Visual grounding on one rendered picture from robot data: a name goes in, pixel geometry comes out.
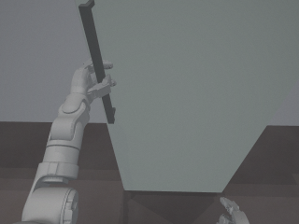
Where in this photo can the left robot upper arm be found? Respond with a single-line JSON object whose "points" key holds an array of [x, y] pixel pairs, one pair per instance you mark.
{"points": [[51, 205]]}

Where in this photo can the handle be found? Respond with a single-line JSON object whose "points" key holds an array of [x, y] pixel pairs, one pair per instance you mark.
{"points": [[85, 11]]}

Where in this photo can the robot left hand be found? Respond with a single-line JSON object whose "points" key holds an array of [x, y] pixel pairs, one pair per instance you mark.
{"points": [[83, 83]]}

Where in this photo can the fridge door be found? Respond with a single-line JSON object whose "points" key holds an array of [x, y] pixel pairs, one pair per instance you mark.
{"points": [[197, 82]]}

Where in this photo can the robot right hand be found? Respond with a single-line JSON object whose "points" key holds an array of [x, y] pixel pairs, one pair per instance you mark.
{"points": [[238, 217]]}

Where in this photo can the robot left forearm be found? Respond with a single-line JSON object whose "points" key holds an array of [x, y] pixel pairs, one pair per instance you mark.
{"points": [[60, 162]]}

